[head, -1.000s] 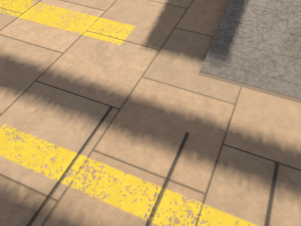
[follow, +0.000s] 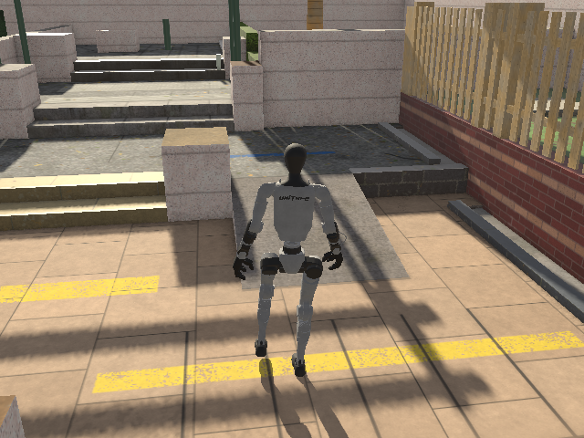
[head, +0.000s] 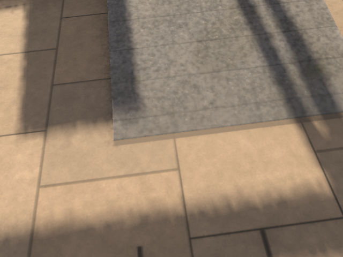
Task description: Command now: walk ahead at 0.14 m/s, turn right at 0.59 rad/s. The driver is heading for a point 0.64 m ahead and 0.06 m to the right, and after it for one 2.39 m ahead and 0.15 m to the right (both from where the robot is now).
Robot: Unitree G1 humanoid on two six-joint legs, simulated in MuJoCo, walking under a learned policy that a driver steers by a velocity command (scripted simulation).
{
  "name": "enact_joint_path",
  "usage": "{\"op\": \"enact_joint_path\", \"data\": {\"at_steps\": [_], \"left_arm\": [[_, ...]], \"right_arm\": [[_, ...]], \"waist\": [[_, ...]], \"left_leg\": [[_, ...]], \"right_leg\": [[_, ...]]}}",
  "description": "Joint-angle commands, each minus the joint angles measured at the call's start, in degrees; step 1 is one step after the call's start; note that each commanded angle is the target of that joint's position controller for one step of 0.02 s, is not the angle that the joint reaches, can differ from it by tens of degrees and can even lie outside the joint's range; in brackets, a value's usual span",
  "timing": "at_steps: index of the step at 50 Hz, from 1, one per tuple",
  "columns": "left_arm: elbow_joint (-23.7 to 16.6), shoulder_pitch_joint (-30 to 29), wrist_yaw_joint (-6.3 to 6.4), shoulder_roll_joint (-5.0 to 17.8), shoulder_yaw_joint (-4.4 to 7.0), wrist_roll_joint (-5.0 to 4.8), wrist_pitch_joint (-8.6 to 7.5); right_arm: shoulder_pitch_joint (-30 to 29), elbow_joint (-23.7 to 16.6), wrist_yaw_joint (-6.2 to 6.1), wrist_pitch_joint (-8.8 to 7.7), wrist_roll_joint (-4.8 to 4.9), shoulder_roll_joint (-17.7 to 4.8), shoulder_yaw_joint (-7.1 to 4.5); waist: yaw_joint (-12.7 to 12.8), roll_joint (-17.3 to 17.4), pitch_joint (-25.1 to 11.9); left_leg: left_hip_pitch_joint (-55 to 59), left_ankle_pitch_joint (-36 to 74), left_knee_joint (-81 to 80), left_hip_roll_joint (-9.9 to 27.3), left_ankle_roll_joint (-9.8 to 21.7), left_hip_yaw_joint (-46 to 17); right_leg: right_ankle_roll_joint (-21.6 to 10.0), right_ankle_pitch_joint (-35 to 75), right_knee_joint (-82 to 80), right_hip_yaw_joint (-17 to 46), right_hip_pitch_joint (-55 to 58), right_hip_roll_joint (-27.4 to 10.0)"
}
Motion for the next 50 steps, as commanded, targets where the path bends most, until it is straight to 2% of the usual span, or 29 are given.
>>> {"op": "enact_joint_path", "data": {"at_steps": [1, 5, 9, 11, 13, 14, 15, 16, 17, 18, 19, 20, 21, 25, 29, 31, 32, 33, 34, 35, 36, 37, 39, 40, 42, 44, 46, 48, 50], "left_arm": [[-3.61, 2.11, 0.51, 8.68, 2.03, -0.02, -0.13], [-3.87, 4.55, 0.96, 9.33, 2.31, 0.44, 0.88], [-4.69, 4.23, 1.10, 10.14, 2.65, 1.01, 1.78], [-5.51, 2.10, 1.05, 10.53, 2.81, 0.96, 2.11], [-7.04, -3.02, 0.92, 10.47, 2.69, -0.10, 1.98], [-8.51, -2.59, 0.85, 7.90, 1.90, -0.92, 1.58], [-8.78, 4.37, 1.14, 4.30, 1.23, -0.73, 1.72], [-7.01, 7.00, 1.55, 8.58, 2.04, 1.50, 2.56], [-5.90, 4.77, 1.42, 9.51, 2.40, 1.81, 3.09], [-5.61, 2.38, 0.96, 9.06, 2.31, 1.61, 3.57], [-5.97, 1.02, 0.39, 8.32, 2.10, 1.12, 4.06], [-5.95, 0.92, -0.17, 7.70, 1.78, 0.64, 4.43], [-5.64, 1.07, -0.45, 7.32, 1.49, 0.29, 4.60], [-5.79, -1.46, -0.54, 5.26, 0.07, 0.33, 5.11], [-5.30, -3.61, -0.35, 4.71, -1.11, 0.15, 5.22], [-3.53, -0.95, -0.18, 3.95, -1.60, 0.45, 4.46], [-3.33, -1.38, 0.03, 4.68, -1.75, 0.92, 3.82], [-3.98, -2.32, 0.37, 7.18, -1.68, 1.97, 3.03], [-5.04, -6.29, 0.67, 10.91, -1.20, 1.80, 2.60], [-4.76, -8.72, 0.57, 7.50, -2.06, 1.50, 2.09], [-4.63, -11.11, 0.50, 5.18, -2.92, 1.33, 1.69], [-3.65, -10.57, 0.71, 4.78, -3.12, 1.23, 1.45], [-1.64, -5.98, 1.20, 7.18, -2.42, 0.61, 1.30], [-1.04, -4.25, 1.05, 8.84, -1.72, 0.56, 1.62], [-0.37, -2.06, 0.70, 9.40, -1.12, 0.76, 1.95], [0.38, -0.77, 0.58, 8.52, -0.95, 1.15, 1.47], [1.11, -0.19, 0.52, 8.24, -0.63, 1.06, 0.43], [1.41, -1.48, 0.42, 8.57, -0.23, 0.60, -0.41], [1.06, -4.57, 0.24, 8.13, -0.09, 0.09, -0.71]], "right_arm": [[3.67, -2.39, -0.26, 0.56, 0.18, -4.43, -0.95], [-0.97, -4.19, -0.52, 0.57, 0.69, -5.28, -0.72], [-2.12, -5.30, -0.95, -0.07, 1.37, -6.25, -0.55], [-0.21, -5.30, -1.22, -0.47, 1.78, -6.80, -0.55], [5.38, -4.34, -1.77, -1.26, 1.25, -7.22, -0.69], [8.72, -4.30, -2.45, -1.73, 0.50, -10.67, -1.45], [6.13, -5.87, -2.60, -1.01, 1.04, -15.52, -2.00], [9.78, -4.67, -2.00, -0.10, 2.04, -13.24, -1.95], [8.66, -5.02, -1.75, 0.10, 1.96, -9.44, -0.93], [5.53, -5.30, -1.62, 0.27, 1.84, -7.16, -0.31], [3.08, -5.62, -1.66, 0.43, 1.37, -6.81, -0.09], [2.16, -5.56, -1.74, 0.35, 0.93, -7.27, -0.21], [2.28, -5.23, -1.58, 0.24, 0.64, -7.51, -0.33], [4.09, -3.69, -1.04, -0.15, 0.75, -7.89, -0.42], [5.44, -2.16, -0.01, 0.91, 0.35, -9.62, -1.01], [4.89, -1.60, 0.20, 1.71, 0.97, -9.79, -1.06], [6.59, -0.86, 0.25, 1.77, 1.00, -9.25, -0.95], [7.62, -1.27, 0.57, 1.50, 1.01, -7.24, -0.51], [8.44, -2.37, 0.67, 1.25, 1.70, -3.62, 0.50], [7.16, -0.68, 0.18, 1.86, 1.48, -4.65, 0.42], [6.49, -0.22, 0.33, 2.02, 1.57, -4.89, 0.30], [5.60, 0.57, 0.48, 1.79, 1.29, -4.72, 0.35], [7.06, 1.89, 0.90, 1.09, 0.34, -6.32, -0.16], [7.62, 2.52, 1.11, 0.89, 0.18, -6.46, -0.28], [5.99, 2.27, 1.48, 0.81, 0.07, -5.65, -0.31], [4.92, 1.67, 1.74, 0.26, 0.14, -5.29, -0.35], [4.52, 1.48, 1.97, -0.78, 0.23, -5.27, -0.40], [6.05, 2.10, 1.98, -1.63, 0.54, -4.73, -0.39], [13.62, 5.39, 1.54, -2.24, 0.66, -3.98, -0.56]], "waist": [[-1.28, -5.59, -9.18], [0.82, -6.21, -7.87], [1.29, -6.88, -6.41], [0.14, -7.60, -5.99], [-4.17, -7.11, -6.18], [-4.54, -0.07, -10.12], [-0.15, 13.16, -12.40], [-0.96, 11.39, -15.79], [-0.81, 4.76, -12.18], [-0.37, 2.14, -8.89], [0.27, 4.08, -7.63], [0.32, 6.81, -7.18], [0.22, 7.33, -7.56], [-0.86, 7.34, -8.96], [-2.59, 9.86, -8.03], [-0.55, 7.99, -7.36], [-0.53, 5.67, -6.44], [-1.60, -1.00, -6.93], [-4.44, -11.75, -5.65], [-3.14, -11.90, -3.92], [-4.66, -10.19, -1.99], [-4.12, -9.94, -1.07], [-2.69, -12.54, -2.62], [-2.03, -12.72, -1.34], [-0.32, -12.43, 2.91], [0.14, -11.36, 4.35], [0.09, -9.20, 3.52], [-1.24, -8.16, 1.59], [-5.51, -5.73, -0.25]], "left_leg": [[3.04, 3.99, -3.37, -1.75, -0.20, 1.49], [1.53, 3.80, -8.77, -2.93, 0.43, 0.11], [4.37, -0.84, -14.94, -5.13, 1.84, -0.99], [9.77, -1.81, -21.08, -6.20, 2.76, -1.52], [22.95, 6.49, -35.26, -6.19, 4.14, -1.88], [33.24, 17.70, -38.88, 3.77, 6.75, -9.63], [40.63, 46.48, -38.00, 19.20, 14.86, -25.91], [38.44, 52.27, -37.02, 22.06, 21.06, -30.46], [35.33, 48.08, -37.26, 18.35, 20.50, -24.63], [31.47, 41.27, -38.21, 13.76, 17.98, -17.42], [29.82, 35.49, -39.45, 10.29, 15.60, -13.06], [28.58, 35.36, -39.78, 7.88, 14.82, -9.87], [28.03, 36.13, -39.69, 6.53, 14.47, -7.62], [28.60, 28.93, -40.34, 6.93, 15.01, -6.40], [25.81, 16.48, -41.03, 6.76, 14.99, -7.80], [22.38, 14.11, -38.88, 5.83, 13.05, -7.26], [19.17, 11.99, -38.07, 5.32, 10.35, -7.09], [15.79, 6.87, -33.92, 3.00, 6.87, -4.90], [15.87, -2.41, -31.76, -4.39, 3.97, 1.75], [25.85, -5.19, -30.28, -3.38, 3.74, 0.91], [28.24, -0.20, -33.06, -3.76, 3.92, 0.71], [29.23, 4.81, -35.63, -3.69, 3.74, 0.55], [28.47, 1.14, -32.75, -5.33, 3.68, 3.22], [24.49, -3.43, -29.73, -6.89, 4.09, 5.24], [17.19, -5.98, -23.56, -6.73, 5.00, 5.88], [10.59, -7.99, -19.17, -4.64, 6.03, 4.38], [8.89, -8.86, -20.48, -3.73, 6.83, 3.85], [15.30, -6.16, -26.28, -4.42, 7.47, 4.88], [32.38, 0.51, -36.50, -6.89, 7.94, 6.99]], "right_leg": [[-5.27, 44.83, -0.34, 10.32, 5.65, -14.23], [-5.13, 41.88, 1.61, 15.19, 9.50, -15.50], [-5.43, 43.17, 5.38, 20.04, 11.12, -16.09], [-3.96, 40.08, 6.93, 22.74, 9.81, -15.12], [0.21, 32.08, 11.25, 22.99, 3.61, -10.96], [3.36, 19.49, 20.34, 18.66, -1.68, -7.29], [6.01, -24.52, 32.69, 7.03, -12.63, 4.12], [6.73, -32.29, 42.86, 3.68, -14.18, 2.01], [7.14, -27.57, 47.47, 5.26, -14.64, 0.34], [7.84, -23.13, 47.54, 5.40, -14.26, -0.90], [8.59, -20.26, 46.29, 5.42, -13.99, -1.68], [9.37, -18.13, 45.68, 4.95, -13.12, -1.48], [9.83, -16.85, 44.72, 4.29, -12.02, -0.91], [9.88, -17.27, 31.78, 2.56, -8.44, -2.21], [7.97, -15.88, 16.32, -1.44, -1.10, -3.80], [6.41, -6.74, 3.45, -3.18, 5.87, -4.05], [5.28, -1.92, -2.96, -0.75, 9.46, -5.26], [3.73, -3.98, -7.21, 9.10, 11.76, -13.08], [-0.02, -0.62, -9.39, 19.46, 4.61, -22.59], [-2.10, -5.13, -9.34, 17.86, -6.63, -23.31], [-0.04, -10.07, -9.30, 14.69, -8.23, -19.20], [2.15, -12.88, -8.94, 12.35, -8.04, -16.23], [2.28, -24.63, -10.53, 12.28, -5.16, -13.66], [0.90, -30.64, -11.73, 14.00, -3.97, -14.63], [-2.74, -36.39, -14.50, 19.41, -3.34, -19.09], [-5.41, -32.26, -15.56, 22.17, 1.04, -21.91], [-6.37, -25.57, -14.41, 20.85, 5.59, -22.00], [-5.66, -20.13, -12.58, 17.14, 4.98, -20.28], [-3.35, -17.81, -6.94, 11.88, -4.20, -16.58]]}}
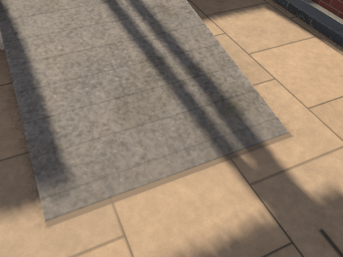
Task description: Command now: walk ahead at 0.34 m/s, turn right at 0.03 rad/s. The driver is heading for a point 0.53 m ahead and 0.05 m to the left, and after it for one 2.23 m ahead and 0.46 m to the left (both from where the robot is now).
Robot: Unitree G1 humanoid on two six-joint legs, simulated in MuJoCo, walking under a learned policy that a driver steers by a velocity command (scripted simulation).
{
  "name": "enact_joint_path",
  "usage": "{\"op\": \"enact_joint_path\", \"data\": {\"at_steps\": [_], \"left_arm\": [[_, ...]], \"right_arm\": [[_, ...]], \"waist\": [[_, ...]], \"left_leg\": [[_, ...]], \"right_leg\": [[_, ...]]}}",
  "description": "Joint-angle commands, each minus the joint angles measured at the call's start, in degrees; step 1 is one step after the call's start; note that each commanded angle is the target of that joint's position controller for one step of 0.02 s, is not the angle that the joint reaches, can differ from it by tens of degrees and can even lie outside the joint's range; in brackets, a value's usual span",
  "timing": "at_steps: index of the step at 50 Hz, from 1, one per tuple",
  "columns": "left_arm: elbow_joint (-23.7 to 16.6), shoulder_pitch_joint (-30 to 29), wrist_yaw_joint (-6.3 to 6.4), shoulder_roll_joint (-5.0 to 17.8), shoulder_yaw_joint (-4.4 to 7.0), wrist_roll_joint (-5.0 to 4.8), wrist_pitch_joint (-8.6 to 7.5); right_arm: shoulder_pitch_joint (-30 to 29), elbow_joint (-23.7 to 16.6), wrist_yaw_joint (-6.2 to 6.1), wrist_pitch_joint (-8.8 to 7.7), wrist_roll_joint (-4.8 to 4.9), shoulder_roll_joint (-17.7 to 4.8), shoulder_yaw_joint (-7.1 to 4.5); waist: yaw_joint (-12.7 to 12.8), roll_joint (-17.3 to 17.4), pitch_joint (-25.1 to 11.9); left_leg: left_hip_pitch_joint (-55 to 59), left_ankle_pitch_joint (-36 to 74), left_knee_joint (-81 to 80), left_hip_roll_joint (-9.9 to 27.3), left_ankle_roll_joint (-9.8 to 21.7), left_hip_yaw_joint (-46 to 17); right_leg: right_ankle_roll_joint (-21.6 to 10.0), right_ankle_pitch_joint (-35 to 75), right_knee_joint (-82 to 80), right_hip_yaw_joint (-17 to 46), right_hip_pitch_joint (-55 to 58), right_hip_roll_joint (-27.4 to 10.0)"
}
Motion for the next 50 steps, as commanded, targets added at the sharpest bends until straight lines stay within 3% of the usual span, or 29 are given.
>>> {"op": "enact_joint_path", "data": {"at_steps": [1, 2, 3, 4, 5, 6, 8, 11, 15, 19, 22, 24, 25, 26, 27, 28, 29, 30, 31, 32, 35, 38, 43, 46, 48, 49, 50], "left_arm": [[-3.90, -6.70, 0.03, 6.11, 1.70, 0.00, -1.70], [-6.15, -8.62, -0.43, 1.07, 0.22, -0.27, -2.27], [-7.18, -10.28, -0.45, 4.93, 1.07, 0.84, -2.40], [-6.32, -9.42, -0.77, 6.54, 1.59, 1.44, -2.40], [-4.97, -7.68, -1.51, 5.82, 1.44, 1.04, -2.59], [-4.08, -6.57, -1.99, 5.52, 1.39, 0.86, -2.76], [-3.12, -6.68, -2.56, 4.88, 1.12, 1.62, -2.47], [-4.09, -10.27, -2.75, 3.79, 0.69, 1.73, -1.87], [-7.26, -19.20, -2.82, 2.27, -0.33, 1.40, -1.68], [-9.00, -23.56, -2.64, 2.13, -0.84, 0.80, -1.91], [-7.86, -18.71, -1.74, 3.71, -0.08, 0.84, -2.31], [-2.56, -3.27, -0.70, 5.87, 1.33, 0.92, -3.05], [-0.03, 5.69, 0.02, 8.56, 2.41, 1.99, -3.50], [0.32, 10.43, 0.45, 14.11, 3.79, 3.28, -3.57], [0.33, 7.52, -0.28, 13.48, 3.88, 1.18, -2.88], [-0.38, 0.37, -0.43, 10.30, 3.35, -0.10, -2.76], [-0.96, -3.56, -0.71, 6.28, 2.40, -0.30, -3.21], [-0.54, -5.05, -0.74, 4.48, 1.89, -0.02, -3.75], [0.42, -4.83, -0.54, 3.26, 1.48, -0.08, -4.23], [1.14, -4.44, -0.42, 2.29, 1.09, 0.02, -4.74], [3.57, -0.42, -0.53, 3.30, 1.02, -0.16, -6.10], [4.90, 1.42, -0.36, 3.31, 0.54, -0.09, -5.56], [7.16, 5.11, 0.52, 2.87, -0.22, 0.01, -4.36], [8.39, 5.59, 1.17, 2.28, -0.46, 0.44, -3.61], [8.89, 4.73, 1.60, 2.08, -0.49, 0.32, -3.24], [9.18, 4.04, 1.72, 2.19, -0.46, -0.07, -3.20], [8.77, 5.27, 1.77, 1.91, -0.63, -0.29, -3.60]], "right_arm": [[9.57, 1.16, -0.88, -2.08, -0.11, -4.73, -1.51], [15.29, 1.81, -1.40, -2.52, -0.49, -10.69, -2.85], [17.20, 2.98, -0.95, -2.26, -0.08, -12.83, -3.52], [12.93, 2.18, -0.72, -2.17, -0.09, -9.80, -2.76], [8.67, 0.94, -0.53, -2.46, 0.05, -7.62, -2.18], [6.40, 0.36, -0.56, -2.83, 0.10, -6.79, -1.91], [6.87, 1.31, -0.71, -3.67, 0.34, -5.22, -1.26], [11.25, 4.09, -0.69, -4.11, 1.01, -4.50, -0.88], [13.08, 6.23, -0.96, -3.96, 0.80, -3.90, -0.42], [13.62, 8.03, -1.32, -4.09, 0.62, -4.88, -0.52], [10.75, 8.59, -1.69, -4.18, 0.69, -5.83, -0.73], [8.64, 8.57, -1.86, -3.58, 0.49, -6.63, -1.02], [9.09, 7.96, -1.75, -3.46, 0.71, -5.74, -0.69], [14.08, 6.20, -1.13, -3.43, 1.91, 0.72, 0.64], [15.26, 7.03, -1.04, -3.35, 1.38, -2.40, -0.44], [9.55, 5.59, -1.10, -3.26, 0.67, -4.79, -1.21], [5.77, 4.79, -0.74, -3.66, 0.54, -4.20, -1.01], [4.78, 4.87, -0.54, -3.56, 0.53, -2.81, -0.89], [5.40, 5.11, -0.29, -2.90, -0.26, -2.13, -0.76], [6.39, 5.83, 0.00, -2.16, -0.58, -0.95, -0.53], [5.59, 5.85, -0.08, -0.93, -0.57, 0.12, -0.53], [-0.09, 4.39, -0.31, -0.52, -0.29, 0.34, -0.30], [-7.11, 3.44, -1.15, -0.61, 0.47, 1.29, 0.69], [-7.24, 4.11, -2.06, -0.96, 0.23, 0.67, 0.69], [-4.16, 5.70, -2.67, -1.55, 0.12, 0.40, 0.45], [-0.63, 7.09, -2.98, -2.26, -0.05, 0.42, 0.36], [3.74, 8.45, -3.32, -3.12, -0.41, -2.69, -0.34]], "waist": [[-6.22, 0.77, 4.07], [-8.38, 13.89, 2.10], [-7.99, 13.85, 5.88], [-4.59, 6.34, 8.80], [-2.33, 4.52, 9.33], [-1.18, 4.58, 8.29], [-1.17, 5.23, 6.11], [-1.81, 5.06, 5.31], [-3.24, 5.35, 7.47], [-3.49, 6.29, 8.71], [0.02, 6.21, 6.34], [6.55, 5.13, -2.02], [9.54, 2.76, -7.41], [6.86, -9.00, -14.63], [5.56, -10.19, -16.27], [2.70, -5.37, -5.62], [1.94, -2.09, -0.04], [0.07, -1.39, 2.38], [-1.48, -2.24, 3.19], [-2.44, -2.23, 3.41], [-3.65, -1.43, 2.95], [-2.88, -3.04, 3.08], [0.30, -4.38, 1.67], [0.60, -4.58, 2.04], [-0.66, -4.01, 2.30], [-2.73, -2.19, 1.64], [-3.14, 1.24, -2.33]], "left_leg": [[18.96, 1.54, -10.83, 1.95, 1.06, -4.52], [25.79, -16.30, -20.87, 15.21, 4.76, -26.33], [22.22, -22.29, -25.67, 23.09, 9.11, -40.26], [18.06, -22.25, -24.79, 21.93, 9.69, -36.93], [15.56, -18.25, -25.01, 18.98, 8.25, -31.83], [15.21, -12.16, -25.71, 16.37, 6.61, -26.79], [16.33, 3.29, -25.37, 12.80, 5.32, -18.76], [18.36, 22.56, -23.56, 11.46, 5.80, -12.57], [16.24, 31.03, -23.81, 9.78, 6.18, -8.16], [16.12, 35.92, -24.01, 11.29, 6.21, -6.75], [18.74, 52.43, -17.66, 12.78, 4.89, -5.31], [18.12, 60.51, 0.15, 11.03, 3.08, -3.22], [8.64, 46.67, 14.31, 8.87, 2.41, -2.13], [-8.76, 11.36, 35.86, 0.68, 0.45, 0.48], [-17.73, -9.46, 45.89, -4.37, 1.07, -6.29], [-21.75, -3.89, 46.39, 0.22, 1.80, -7.70], [-20.70, 0.86, 42.92, 2.45, 1.91, -6.98], [-18.02, 3.06, 39.29, 4.34, 1.77, -6.67], [-14.94, 3.80, 36.60, 5.46, 1.14, -6.59], [-12.53, 4.12, 35.39, 5.62, 0.34, -5.99], [-12.28, 5.18, 31.86, 4.91, -1.65, -3.71], [-14.48, 10.63, 23.89, 4.50, -2.79, -1.47], [-11.30, 16.95, 10.25, 2.17, -2.57, 0.84], [-9.48, 13.03, 5.75, 1.26, -1.31, 0.25], [-5.53, 11.68, -0.69, 0.43, 0.06, -0.07], [0.18, 19.11, -8.28, 0.92, 0.72, -0.93], [9.88, 40.65, -7.69, 6.63, 1.71, -6.06]], "right_leg": [[-6.36, -10.12, 0.83, 7.17, -19.75, -7.83], [-3.26, -10.67, 18.44, -1.56, -30.29, -0.31], [-3.34, -14.70, 28.36, -2.98, -37.52, 1.72], [-3.91, -10.30, 34.25, 0.61, -37.76, -2.01], [-3.89, -5.40, 35.41, 0.78, -36.68, -3.72], [-3.38, -1.65, 35.37, -0.03, -35.34, -5.00], [-1.87, 3.63, 36.28, -2.36, -34.41, -5.80], [0.17, 6.87, 36.35, -5.05, -37.50, -6.26], [1.76, 10.85, 26.38, -7.92, -37.30, -5.62], [-0.06, 13.78, 14.81, -9.18, -30.58, -3.95], [-3.25, 11.24, 11.18, -9.37, -21.88, -1.48], [-5.64, 9.96, 7.11, -9.75, -5.75, 1.52], [-7.56, 5.70, 6.25, -3.34, 8.05, -4.63], [-12.78, -5.77, 2.78, 22.60, 21.86, -21.91], [-16.54, -9.61, -7.24, 41.30, 21.20, -25.93], [-14.48, -12.94, -8.20, 31.56, 12.55, -23.33], [-13.20, -8.50, -10.35, 23.57, 4.01, -20.79], [-11.22, -2.76, -12.04, 17.78, -1.31, -17.85], [-9.93, 2.80, -12.92, 13.48, -5.20, -15.69], [-9.54, 11.53, -13.26, 9.94, -7.24, -14.78], [-10.20, 39.31, -11.21, 2.23, -7.36, -13.93], [-8.51, 49.35, -9.51, -3.05, -5.70, -11.37], [-6.33, 52.36, -6.46, -4.67, -0.50, -10.93], [-7.28, 52.53, -2.68, -2.96, 2.96, -12.79], [-6.93, 51.84, 1.91, -1.34, 4.28, -13.33], [-5.35, 48.83, 6.22, -1.72, 3.36, -12.09], [-3.28, 38.46, 11.65, -2.38, -0.66, -9.79]]}}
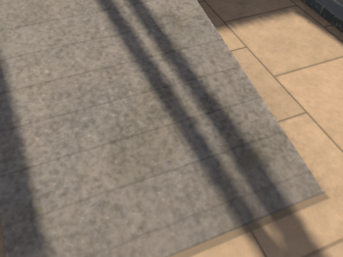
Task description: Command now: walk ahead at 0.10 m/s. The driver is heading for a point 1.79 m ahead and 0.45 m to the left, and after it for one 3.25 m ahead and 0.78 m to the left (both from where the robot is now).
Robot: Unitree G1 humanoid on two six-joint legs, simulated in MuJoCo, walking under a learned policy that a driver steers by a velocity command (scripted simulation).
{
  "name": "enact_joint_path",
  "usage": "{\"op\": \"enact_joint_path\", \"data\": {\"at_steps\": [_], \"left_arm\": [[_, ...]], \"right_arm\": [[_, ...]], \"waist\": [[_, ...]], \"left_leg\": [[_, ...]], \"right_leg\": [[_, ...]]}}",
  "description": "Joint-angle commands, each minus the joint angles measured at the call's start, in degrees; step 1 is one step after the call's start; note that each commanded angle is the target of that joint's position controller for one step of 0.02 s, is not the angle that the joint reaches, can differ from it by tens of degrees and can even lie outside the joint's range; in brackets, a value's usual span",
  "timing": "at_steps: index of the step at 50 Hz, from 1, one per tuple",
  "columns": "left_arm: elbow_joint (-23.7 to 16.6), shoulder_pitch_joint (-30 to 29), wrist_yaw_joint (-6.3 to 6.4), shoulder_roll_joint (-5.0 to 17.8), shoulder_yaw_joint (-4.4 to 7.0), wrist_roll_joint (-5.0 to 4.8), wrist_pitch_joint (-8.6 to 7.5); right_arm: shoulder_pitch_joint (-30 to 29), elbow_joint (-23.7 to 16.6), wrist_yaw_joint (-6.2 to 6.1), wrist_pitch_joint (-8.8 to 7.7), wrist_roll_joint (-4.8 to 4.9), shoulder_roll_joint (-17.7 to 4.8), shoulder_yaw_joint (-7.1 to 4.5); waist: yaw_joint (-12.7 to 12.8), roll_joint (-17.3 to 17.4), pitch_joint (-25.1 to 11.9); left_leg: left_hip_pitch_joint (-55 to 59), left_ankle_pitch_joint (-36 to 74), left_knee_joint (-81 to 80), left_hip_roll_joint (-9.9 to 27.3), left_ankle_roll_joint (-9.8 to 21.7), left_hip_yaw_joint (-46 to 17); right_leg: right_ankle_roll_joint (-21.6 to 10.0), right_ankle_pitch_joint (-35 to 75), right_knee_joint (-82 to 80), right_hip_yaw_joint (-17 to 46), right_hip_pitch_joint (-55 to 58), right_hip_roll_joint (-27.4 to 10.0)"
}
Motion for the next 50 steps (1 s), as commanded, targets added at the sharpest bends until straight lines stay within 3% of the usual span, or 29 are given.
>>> {"op": "enact_joint_path", "data": {"at_steps": [1, 2, 3, 4, 6, 8, 11, 13, 14, 15, 16, 18, 21, 29, 50], "left_arm": [[-0.24, 10.32, 0.60, 3.13, 0.25, -1.47, -0.25], [1.77, 10.65, 0.86, 3.44, 0.58, -1.80, 1.22], [0.83, 5.98, 0.94, 5.65, 1.36, -0.71, 2.16], [0.41, 2.54, 0.71, 5.26, 1.54, 0.26, 2.73], [0.79, 0.97, 0.35, 3.11, 1.23, 0.65, 3.93], [2.42, 2.58, 0.54, 1.59, 0.75, 0.37, 4.56], [3.86, 2.61, 1.09, 1.67, 0.62, -0.04, 5.09], [4.27, 1.80, 1.15, 1.88, 0.38, 0.41, 5.00], [3.69, 0.77, 1.16, 3.01, 0.38, 0.95, 4.70], [3.29, -0.23, 1.10, 4.28, 0.41, 0.90, 4.29], [3.87, -0.56, 0.99, 4.19, 0.39, 0.27, 3.94], [4.11, -1.19, 1.06, 3.16, 0.11, -0.14, 2.97], [4.01, -1.26, 1.33, 3.20, 0.06, -0.28, 2.18], [4.73, 1.06, 1.36, 2.55, 0.00, -0.28, 2.18], [5.41, 2.87, 1.54, 1.04, -0.17, -0.35, 2.01]], "right_arm": [[15.17, 2.59, -1.04, -1.38, -0.22, -10.87, -2.43], [15.01, 2.72, -0.71, -0.67, 0.82, -7.66, -1.70], [12.90, 2.40, -0.49, -0.38, 1.04, -6.48, -1.17], [9.60, 2.03, -0.67, -0.04, 0.76, -6.30, -0.98], [5.22, 1.77, -1.49, 0.63, 0.51, -5.37, -0.48], [4.04, 2.11, -1.50, 0.91, 0.26, -5.30, -0.39], [4.59, 3.18, -1.21, 1.26, 0.84, -6.42, -0.74], [4.33, 3.60, -0.94, 1.88, 1.31, -6.73, -1.06], [5.03, 3.89, -0.78, 2.17, 1.37, -6.44, -1.18], [6.02, 4.08, -0.62, 2.56, 1.61, -5.92, -1.33], [6.26, 4.44, -0.47, 2.83, 1.57, -5.12, -1.35], [8.24, 5.70, -0.44, 2.72, 1.06, -3.98, -1.19], [9.16, 6.88, -0.37, 2.27, 0.85, -3.91, -1.13], [9.93, 9.08, -0.71, 2.27, 0.99, -2.90, -0.58], [12.41, 12.02, -1.35, 2.39, 1.00, -1.27, -0.15]], "waist": [[-1.96, 6.94, -13.00], [-3.83, 8.78, -15.21], [-3.63, 6.43, -11.21], [-2.80, 4.41, -7.54], [-0.13, 3.61, -3.59], [0.58, 4.34, -3.97], [0.38, 3.82, -5.08], [0.35, 2.91, -2.85], [-0.34, 2.28, -1.00], [-1.67, 0.89, 1.35], [-2.12, -2.62, 3.36], [-3.07, -4.78, 1.78], [-3.41, -3.41, -0.01], [-2.69, -1.69, 0.75], [-2.53, -1.48, 1.24]], "left_leg": [[26.34, 49.44, -1.28, 17.18, 9.27, -15.76], [25.35, 50.82, -3.34, 22.24, 16.01, -21.99], [20.66, 38.73, -6.99, 21.25, 16.15, -22.38], [15.82, 27.84, -9.99, 19.17, 14.63, -20.68], [7.27, 14.02, -14.57, 14.85, 10.25, -15.51], [5.87, 8.22, -15.20, 11.72, 7.50, -12.29], [5.05, -3.63, -15.21, 10.44, 5.81, -11.53], [0.87, -17.84, -16.13, 8.86, 2.73, -11.47], [-0.94, -22.86, -16.72, 8.14, 0.64, -11.77], [-0.58, -22.97, -17.12, 6.30, -0.70, -10.81], [3.58, -18.14, -15.54, 4.92, -1.07, -8.92], [10.30, -9.83, -11.48, 4.58, -0.83, -7.80], [12.61, -4.99, -10.11, 4.77, -0.66, -7.41], [11.64, -3.23, -10.08, 4.90, -1.46, -7.04], [11.85, 0.15, -8.85, 5.40, -2.09, -6.79]], "right_leg": [[0.71, 14.06, 18.20, 3.37, -9.96, -8.22], [1.26, -12.53, 24.29, 3.27, -13.10, -3.41], [1.55, -18.67, 27.74, 5.66, -15.74, -3.45], [2.11, -16.96, 28.98, 6.58, -16.37, -3.92], [3.48, -10.70, 24.50, 6.98, -13.06, -5.81], [4.57, -7.21, 18.30, 5.31, -10.01, -5.35], [4.77, 0.17, 9.99, 3.95, -6.43, -5.33], [4.17, 7.71, 2.18, 4.40, -3.23, -6.13], [3.76, 8.06, -0.73, 7.07, -3.42, -8.38], [3.21, 4.27, -2.14, 9.32, -7.56, -9.79], [2.89, 1.44, -3.36, 9.83, -13.35, -9.74], [2.82, 2.48, -6.15, 10.71, -15.61, -10.50], [2.38, 5.54, -6.95, 11.02, -14.09, -10.89], [1.74, 8.17, -7.03, 10.59, -11.87, -10.78], [1.29, 13.55, -6.63, 9.92, -9.43, -10.57]]}}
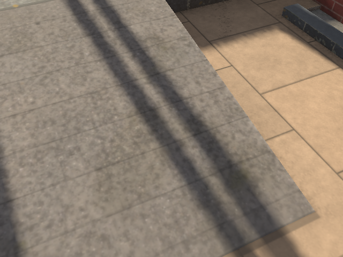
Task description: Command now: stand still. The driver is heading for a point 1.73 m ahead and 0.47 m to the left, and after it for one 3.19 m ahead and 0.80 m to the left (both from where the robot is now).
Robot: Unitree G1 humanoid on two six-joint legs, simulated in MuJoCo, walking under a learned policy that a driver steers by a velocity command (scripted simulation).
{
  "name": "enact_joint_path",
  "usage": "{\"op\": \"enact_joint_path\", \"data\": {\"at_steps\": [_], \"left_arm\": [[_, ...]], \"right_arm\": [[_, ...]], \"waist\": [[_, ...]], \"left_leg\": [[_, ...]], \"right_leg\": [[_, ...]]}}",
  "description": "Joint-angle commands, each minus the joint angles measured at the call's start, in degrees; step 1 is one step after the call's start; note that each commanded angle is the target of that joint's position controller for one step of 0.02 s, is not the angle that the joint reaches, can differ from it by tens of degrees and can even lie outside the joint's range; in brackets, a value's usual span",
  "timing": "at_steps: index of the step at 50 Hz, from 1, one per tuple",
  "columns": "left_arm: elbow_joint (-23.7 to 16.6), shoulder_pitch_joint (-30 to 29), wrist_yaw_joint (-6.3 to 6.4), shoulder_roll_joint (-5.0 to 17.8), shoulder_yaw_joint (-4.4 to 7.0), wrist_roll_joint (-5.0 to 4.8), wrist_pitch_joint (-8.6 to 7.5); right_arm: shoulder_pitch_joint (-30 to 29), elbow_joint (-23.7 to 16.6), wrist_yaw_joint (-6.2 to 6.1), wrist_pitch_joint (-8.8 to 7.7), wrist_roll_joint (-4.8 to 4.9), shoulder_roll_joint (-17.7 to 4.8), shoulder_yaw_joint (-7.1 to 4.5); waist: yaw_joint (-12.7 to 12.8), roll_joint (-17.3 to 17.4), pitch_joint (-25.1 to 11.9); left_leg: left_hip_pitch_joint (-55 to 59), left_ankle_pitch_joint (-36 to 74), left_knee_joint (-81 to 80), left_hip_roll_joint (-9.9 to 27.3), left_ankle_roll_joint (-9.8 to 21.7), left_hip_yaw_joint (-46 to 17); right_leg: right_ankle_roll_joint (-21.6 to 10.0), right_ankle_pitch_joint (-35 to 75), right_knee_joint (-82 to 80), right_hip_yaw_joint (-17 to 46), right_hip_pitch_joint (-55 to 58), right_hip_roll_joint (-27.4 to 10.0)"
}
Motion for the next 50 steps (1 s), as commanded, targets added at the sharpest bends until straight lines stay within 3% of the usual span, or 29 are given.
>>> {"op": "enact_joint_path", "data": {"at_steps": [1, 50], "left_arm": [[-0.14, 4.90, 0.14, 3.98, 0.53, 0.00, -0.19], [-0.37, 8.11, 0.18, 2.96, 0.40, -0.04, -0.62]], "right_arm": [[3.88, -0.12, -0.17, -0.14, 0.00, -3.83, -0.50], [6.05, 1.04, -0.43, 0.01, 0.15, -2.51, -0.25]], "waist": [[0.04, -0.64, 3.39], [0.23, -0.64, 4.20]], "left_leg": [[2.76, 5.58, -2.47, 5.14, 1.28, -5.43], [2.91, 6.79, -1.30, 5.46, 0.46, -4.61]], "right_leg": [[-1.17, 8.98, -5.13, 6.07, -6.36, -7.17], [-1.41, 14.07, -4.99, 5.89, -4.62, -7.25]]}}
Keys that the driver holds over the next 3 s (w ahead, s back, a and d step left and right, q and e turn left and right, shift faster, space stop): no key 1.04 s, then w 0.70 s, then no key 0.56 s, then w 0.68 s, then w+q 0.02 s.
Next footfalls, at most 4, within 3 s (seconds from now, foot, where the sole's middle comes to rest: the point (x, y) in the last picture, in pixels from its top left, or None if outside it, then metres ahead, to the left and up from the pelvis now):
1.40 left None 0.20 0.13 -0.78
1.88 right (189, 253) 0.54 -0.03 -0.77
2.22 left None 0.51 0.16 -0.76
2.56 right None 0.50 -0.06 -0.77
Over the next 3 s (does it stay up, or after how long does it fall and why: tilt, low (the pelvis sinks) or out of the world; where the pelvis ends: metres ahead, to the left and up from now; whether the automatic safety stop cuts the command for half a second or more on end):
stays up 0.69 0.02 -0.01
